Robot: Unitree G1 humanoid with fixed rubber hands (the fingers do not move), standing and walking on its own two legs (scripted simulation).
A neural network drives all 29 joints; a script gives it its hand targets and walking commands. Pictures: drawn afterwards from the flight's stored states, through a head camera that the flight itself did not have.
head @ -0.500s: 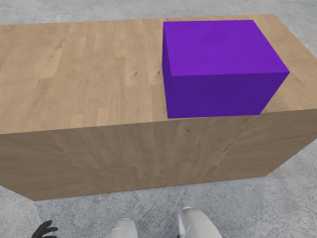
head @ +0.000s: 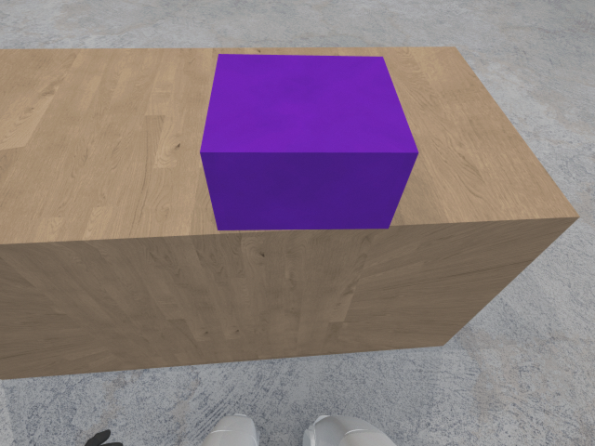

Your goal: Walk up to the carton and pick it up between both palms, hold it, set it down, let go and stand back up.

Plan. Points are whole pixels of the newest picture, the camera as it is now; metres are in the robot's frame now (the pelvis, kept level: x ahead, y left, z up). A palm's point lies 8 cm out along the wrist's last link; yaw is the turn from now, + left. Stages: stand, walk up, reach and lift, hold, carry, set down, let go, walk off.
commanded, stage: walk up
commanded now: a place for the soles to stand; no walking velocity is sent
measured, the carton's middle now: (302, 140) +0.57 +0.00 +0.06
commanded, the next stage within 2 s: none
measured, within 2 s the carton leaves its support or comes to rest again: neither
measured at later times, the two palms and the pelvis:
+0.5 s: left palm out of the picture +0.04 +0.10 -0.10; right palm out of the picture +0.03 -0.52 -0.11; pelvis +0.02 -0.21 +0.01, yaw +3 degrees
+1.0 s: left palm out of the picture +0.01 +0.11 -0.09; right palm out of the picture +0.11 -0.55 -0.18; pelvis +0.02 -0.23 -0.04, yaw +10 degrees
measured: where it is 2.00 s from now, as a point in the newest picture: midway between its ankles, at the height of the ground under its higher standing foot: outside the picture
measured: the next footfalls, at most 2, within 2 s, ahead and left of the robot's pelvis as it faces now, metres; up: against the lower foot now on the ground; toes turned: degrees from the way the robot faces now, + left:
left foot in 0.02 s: +0.09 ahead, +0.17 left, +0.00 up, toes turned -5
right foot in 0.24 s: +0.03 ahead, -0.22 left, +0.00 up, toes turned +0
